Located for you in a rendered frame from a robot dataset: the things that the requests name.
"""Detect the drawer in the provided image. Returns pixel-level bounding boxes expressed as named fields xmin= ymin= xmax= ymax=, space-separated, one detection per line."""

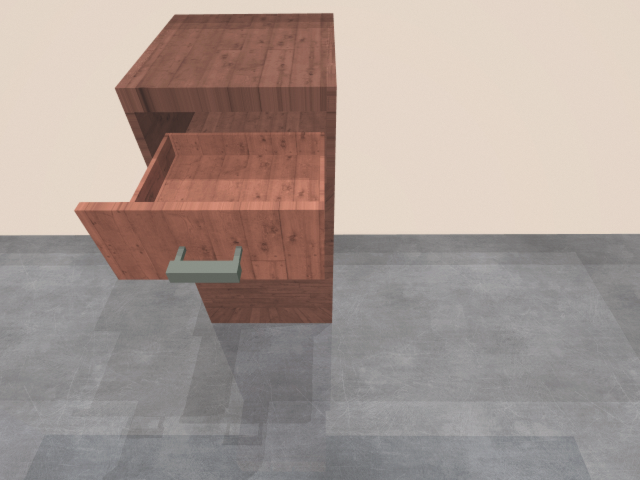
xmin=74 ymin=132 xmax=325 ymax=280

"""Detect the handle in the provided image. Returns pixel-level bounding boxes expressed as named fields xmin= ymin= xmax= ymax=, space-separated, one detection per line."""
xmin=166 ymin=246 xmax=243 ymax=283

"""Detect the cabinet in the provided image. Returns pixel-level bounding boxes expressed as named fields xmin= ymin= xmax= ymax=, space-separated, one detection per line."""
xmin=115 ymin=13 xmax=337 ymax=323

